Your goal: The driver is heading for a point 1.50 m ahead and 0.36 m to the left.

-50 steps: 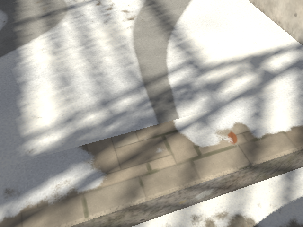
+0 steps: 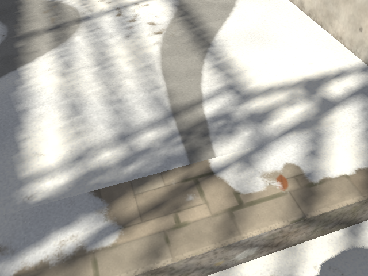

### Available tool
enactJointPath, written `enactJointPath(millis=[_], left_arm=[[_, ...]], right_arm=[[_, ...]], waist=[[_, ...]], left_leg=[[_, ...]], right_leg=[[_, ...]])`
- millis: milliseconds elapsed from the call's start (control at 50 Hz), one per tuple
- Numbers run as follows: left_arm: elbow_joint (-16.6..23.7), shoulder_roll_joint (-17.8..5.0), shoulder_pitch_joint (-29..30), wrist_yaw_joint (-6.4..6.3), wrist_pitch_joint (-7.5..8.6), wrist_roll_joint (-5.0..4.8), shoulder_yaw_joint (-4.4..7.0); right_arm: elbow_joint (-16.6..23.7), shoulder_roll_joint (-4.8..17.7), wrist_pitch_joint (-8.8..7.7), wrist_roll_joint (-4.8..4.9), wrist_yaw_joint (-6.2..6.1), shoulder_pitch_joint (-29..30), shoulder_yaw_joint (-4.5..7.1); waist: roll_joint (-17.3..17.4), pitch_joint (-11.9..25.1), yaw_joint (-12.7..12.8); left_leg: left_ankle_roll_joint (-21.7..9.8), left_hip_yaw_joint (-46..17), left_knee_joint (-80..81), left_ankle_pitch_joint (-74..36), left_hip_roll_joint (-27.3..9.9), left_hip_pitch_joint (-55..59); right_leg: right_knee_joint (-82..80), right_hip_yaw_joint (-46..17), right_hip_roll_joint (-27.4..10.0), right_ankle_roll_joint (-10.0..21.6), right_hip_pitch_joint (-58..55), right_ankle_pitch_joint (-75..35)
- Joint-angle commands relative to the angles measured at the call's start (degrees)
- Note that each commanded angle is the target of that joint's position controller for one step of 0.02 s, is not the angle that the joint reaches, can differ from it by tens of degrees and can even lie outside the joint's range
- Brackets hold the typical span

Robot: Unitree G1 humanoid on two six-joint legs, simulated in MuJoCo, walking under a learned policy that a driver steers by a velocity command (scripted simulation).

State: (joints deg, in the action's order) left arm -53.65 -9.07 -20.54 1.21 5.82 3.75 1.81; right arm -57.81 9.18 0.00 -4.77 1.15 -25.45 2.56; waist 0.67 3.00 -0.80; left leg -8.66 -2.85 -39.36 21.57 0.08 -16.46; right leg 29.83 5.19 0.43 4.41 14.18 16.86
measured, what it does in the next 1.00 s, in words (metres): climbs, turning left: left foot 0.17 m higher, then right foot 0.17 m higher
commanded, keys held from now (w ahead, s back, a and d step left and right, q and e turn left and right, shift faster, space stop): w+q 0.74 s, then w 0.08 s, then no key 0.18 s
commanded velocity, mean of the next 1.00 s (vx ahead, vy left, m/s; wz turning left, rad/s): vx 0.44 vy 0.00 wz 0.43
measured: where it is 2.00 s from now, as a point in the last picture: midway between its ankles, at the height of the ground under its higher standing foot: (162, 220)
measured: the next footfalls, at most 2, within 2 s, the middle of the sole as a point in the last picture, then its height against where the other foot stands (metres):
left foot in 0.32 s outside the picture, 0.17 m higher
right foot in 0.82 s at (200, 212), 0.17 m higher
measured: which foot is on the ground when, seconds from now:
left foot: up 0.00-0.30, down 0.32-0.86, up 0.88-1.00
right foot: down 0.00-0.36, up 0.38-0.80, down 0.82-1.00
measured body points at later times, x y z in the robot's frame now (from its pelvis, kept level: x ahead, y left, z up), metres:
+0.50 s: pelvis +0.19 +0.03 +0.11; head +0.20 +0.03 +0.56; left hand +0.22 +0.30 -0.03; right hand +0.27 -0.19 -0.04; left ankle +0.20 +0.11 -0.56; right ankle +0.12 -0.14 -0.38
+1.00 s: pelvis +0.48 +0.03 +0.27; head +0.48 +0.03 +0.72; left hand +0.50 +0.29 +0.14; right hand +0.65 -0.18 +0.13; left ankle +0.35 +0.13 -0.25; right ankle +0.56 -0.03 -0.39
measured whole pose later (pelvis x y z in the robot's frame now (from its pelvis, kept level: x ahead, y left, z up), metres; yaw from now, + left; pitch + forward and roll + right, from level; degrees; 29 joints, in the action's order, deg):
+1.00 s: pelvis +0.48 +0.03 +0.27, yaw +25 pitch +7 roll -3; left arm -55.8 -10.9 -6.7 1.3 5.0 2.7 -1.1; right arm -57.8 15.0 -5.3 -2.5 4.3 -14.2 2.3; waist 3.3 7.9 0.2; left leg -7.5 -10.8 -101.2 5.0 3.7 -45.9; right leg 58.5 10.4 0.2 4.4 40.4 25.0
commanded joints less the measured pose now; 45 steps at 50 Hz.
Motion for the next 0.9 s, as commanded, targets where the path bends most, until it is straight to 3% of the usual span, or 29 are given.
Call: enactJointPath(millis=[20,40,80,120,160,200,220,240,260,300,340,360,380,400,420,440,460,520,600,680,700,740,780,800,820,840,860,880,900], left_arm=[[-12.87,-10.62,-40.65,1.31,-0.98,3.49,1.56],[-13.96,-8.23,-28.16,2.95,-2.62,4.47,0.78],[-11.76,2.65,-13.18,5.10,-3.40,4.32,-4.00],[-11.99,6.14,-4.18,3.51,-2.49,4.83,-6.50],[-7.11,1.62,6.09,2.18,1.08,5.78,-5.78],[-7.09,-2.19,0.52,1.34,1.81,5.89,-5.52],[-6.59,-5.25,-1.83,1.70,0.70,3.37,-4.92],[-7.49,-6.85,-7.57,2.81,0.12,2.14,-5.08],[-7.78,-11.94,-8.63,3.51,0.16,0.45,-4.01],[-6.81,-16.37,-8.39,4.22,0.93,-0.38,-1.77],[-6.73,-15.85,-11.01,5.26,0.26,3.52,-1.17],[-7.27,-13.88,-12.25,5.52,-0.15,5.00,-1.14],[-4.57,-13.48,-6.59,6.37,-0.86,4.42,-1.03],[-3.23,-7.55,1.59,7.14,-2.35,3.93,-1.60],[-2.58,-6.10,2.67,7.36,-3.11,1.42,-1.76],[-0.34,-3.19,6.78,5.64,-2.83,0.11,-2.27],[2.36,-2.88,10.88,4.38,-2.72,0.82,-2.49],[4.19,-3.95,10.03,2.91,-3.98,1.89,-3.33],[6.17,-4.29,16.62,1.73,-3.08,-1.40,-3.89],[14.80,-4.51,34.42,-0.69,-2.10,-0.15,-5.98],[16.01,-4.22,36.98,-1.16,-2.46,-0.43,-6.14],[20.26,0.33,44.93,0.11,-5.17,0.01,-7.62],[17.36,-0.48,35.37,2.26,-5.16,-0.82,-6.89],[16.04,-5.73,33.48,2.93,-4.47,-0.66,-5.07],[13.84,-9.30,26.47,2.84,-3.20,-1.41,-3.61],[9.78,-9.39,14.66,2.76,-2.32,-1.50,-3.22],[7.15,-12.21,2.49,2.10,-2.86,-0.83,-2.02],[3.47,-14.93,-9.15,1.98,-3.56,0.74,-1.13],[2.09,-16.96,-6.22,1.10,-1.60,0.97,-0.43]], right_arm=[[1.34,2.36,-3.41,0.19,4.92,-2.58,0.93],[1.89,1.32,-4.71,1.96,4.75,4.90,-0.26],[8.67,-1.37,-4.04,3.36,5.56,12.96,-2.17],[13.93,-5.97,-1.41,2.87,6.32,15.84,-4.40],[17.21,-0.84,-0.58,4.02,5.73,20.03,-4.00],[19.82,3.34,-0.45,5.82,5.15,29.51,-3.55],[19.40,4.17,0.53,4.64,5.21,33.13,-4.08],[18.49,2.96,1.45,3.67,4.59,34.30,-4.30],[16.45,-0.06,2.38,2.64,5.57,27.39,-4.88],[17.47,0.93,2.48,2.27,6.53,25.46,-4.83],[16.22,5.04,1.93,3.65,4.46,20.54,-3.55],[11.28,6.07,1.67,4.43,3.07,9.73,-2.91],[6.30,9.61,1.71,3.63,2.04,-3.26,-1.52],[0.59,12.44,1.13,0.98,1.52,-15.05,-0.71],[0.92,12.94,0.02,-0.08,1.26,-16.65,-0.16],[-1.96,8.96,-1.56,-0.31,1.47,-12.44,-1.12],[-3.27,5.49,-2.71,0.31,2.15,-7.04,-1.83],[-4.62,-3.02,-4.23,0.93,3.65,8.73,-5.30],[-5.10,0.23,-7.58,-0.89,2.34,4.31,-5.48],[-11.65,0.29,-7.29,-3.00,2.80,-13.95,-5.79],[-10.89,0.77,-7.78,-2.56,3.00,-14.54,-5.50],[-5.19,2.14,-7.23,1.67,5.41,-4.74,-5.34],[-1.79,7.64,-8.46,3.04,5.79,-2.90,-4.58],[-0.27,11.08,-8.93,4.41,5.32,-1.94,-3.27],[-0.73,13.54,-9.58,3.35,5.52,-3.19,-1.68],[-1.99,10.67,-10.02,1.53,5.91,-7.49,-1.12],[-1.58,4.65,-9.62,0.01,5.91,-10.56,-1.95],[-3.22,2.69,-8.29,2.25,6.20,-6.27,-0.87],[-1.72,3.34,-7.49,3.54,5.95,0.15,0.08]], waist=[[-17.16,-3.55,11.40],[-8.33,-13.96,6.75],[-1.70,-6.02,2.03],[1.38,-2.53,-5.27],[0.68,-2.30,-7.58],[-5.60,-1.03,-3.12],[-5.15,-0.47,-1.39],[-6.66,-1.60,0.46],[-11.33,0.04,-3.16],[-11.29,3.97,-3.15],[-13.01,12.02,-2.11],[-9.37,14.41,-5.37],[-3.22,15.18,-11.06],[10.42,9.75,-14.16],[9.18,10.73,-13.52],[7.42,2.66,-9.17],[2.76,0.35,-5.23],[-4.12,1.14,6.02],[2.40,1.55,2.30],[-0.74,0.96,-3.89],[1.68,0.37,-4.93],[4.69,-2.75,-3.09],[9.50,-1.56,0.78],[8.82,1.74,2.79],[9.90,6.01,3.60],[3.89,15.83,4.75],[-10.38,27.78,8.48],[-19.89,23.01,12.91],[-12.50,10.77,11.46]], left_leg=[[-4.62,-12.74,-68.86,4.55,8.22,-56.85],[-8.04,-14.46,-97.79,-1.27,5.78,-76.88],[-14.35,-10.91,-114.23,-6.72,3.97,-83.10],[-16.12,-5.11,-104.49,-11.12,-0.10,-72.40],[-11.75,5.43,-79.62,-17.50,-3.98,-50.34],[-7.71,8.53,-66.14,-19.15,-5.81,-36.64],[-5.17,13.45,-54.65,-5.92,-3.54,-33.31],[-3.59,13.19,-48.39,0.17,-2.44,-37.69],[-1.85,17.09,-46.26,1.41,0.03,-36.77],[0.06,18.29,-31.32,6.22,4.95,-38.11],[-3.47,12.15,-27.21,-4.52,7.90,-24.91],[-6.12,2.80,-24.54,-6.44,6.65,-6.87],[-7.27,-8.36,-13.53,0.77,5.99,5.37],[-14.20,-31.15,4.29,-0.28,-2.20,13.35],[-13.40,-46.11,12.76,14.76,-6.88,10.14],[-10.52,-42.96,11.43,17.95,-5.70,4.14],[-9.38,-37.50,11.47,13.93,-5.39,2.63],[-5.98,-20.38,12.93,-1.34,-2.15,-7.24],[-5.30,-13.43,17.96,-5.74,0.25,-18.04],[-4.23,-23.13,17.22,-4.23,-5.79,4.85],[-4.96,-23.57,19.09,-4.75,-5.51,2.84],[-7.91,-21.25,35.26,-0.92,-7.91,-25.65],[-8.29,-17.65,31.14,-40.63,-11.64,-17.36],[-7.77,-15.69,26.52,-66.15,-11.49,-4.24],[-4.37,-12.15,17.42,-87.75,-10.70,4.73],[-0.79,-10.23,1.96,-85.34,-6.55,-5.54],[0.82,-11.16,-14.75,-54.29,0.31,-22.65],[3.39,-13.43,-48.47,-12.88,8.90,-31.25],[2.73,-15.82,-65.57,-19.01,6.42,-39.33]], right_leg=[[-16.62,-52.34,-31.99,26.67,-35.66,-12.33],[-14.72,-44.61,-31.22,22.42,-27.16,0.15],[-13.75,-28.10,-24.89,14.97,-17.15,5.61],[-16.47,-11.26,-16.92,8.23,-1.14,3.11],[-24.25,3.60,-8.69,6.26,20.07,1.65],[-32.31,6.05,-7.57,7.10,26.61,-4.01],[-36.47,5.15,-10.24,9.83,23.17,-9.85],[-33.68,2.59,-14.12,10.83,12.01,-24.46],[-26.21,3.69,-16.81,13.74,3.23,-62.42],[-16.08,4.22,-21.45,14.78,-17.49,-94.12],[-4.16,7.09,-18.49,12.76,-20.47,-109.83],[4.21,3.94,-17.60,10.69,-3.33,-105.05],[15.79,1.62,-13.33,10.15,10.68,-90.03],[45.81,-0.84,-1.12,6.08,34.42,-23.89],[72.61,-16.20,1.85,6.09,42.17,-18.89],[84.12,-21.95,4.05,7.63,51.33,-21.04],[89.26,-21.90,4.66,8.08,56.90,-18.98],[91.48,-15.24,-0.65,9.45,59.92,-16.48],[94.29,-5.63,-3.89,6.52,54.31,-7.79],[76.42,-8.65,-6.17,7.16,72.74,3.16],[70.85,-6.85,-6.92,5.81,69.84,1.12],[52.67,1.51,-6.09,1.64,36.11,10.73],[54.19,4.17,-1.45,-0.07,27.62,4.73],[43.61,6.34,2.77,0.29,27.99,9.80],[37.89,2.85,3.44,2.84,21.32,7.18],[35.76,-8.74,-1.36,8.13,0.63,-11.50],[18.82,-35.27,-10.80,16.61,-20.00,-5.82],[-0.82,-61.49,-20.42,21.86,-14.54,5.32],[-3.98,-59.05,-18.67,16.48,-2.35,17.11]])
Velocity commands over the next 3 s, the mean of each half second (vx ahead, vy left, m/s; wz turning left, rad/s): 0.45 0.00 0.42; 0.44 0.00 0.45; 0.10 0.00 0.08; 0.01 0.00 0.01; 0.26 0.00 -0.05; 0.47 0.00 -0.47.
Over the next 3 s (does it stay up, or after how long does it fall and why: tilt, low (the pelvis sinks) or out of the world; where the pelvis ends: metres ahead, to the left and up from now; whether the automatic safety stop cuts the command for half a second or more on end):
stays up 0.92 0.29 0.33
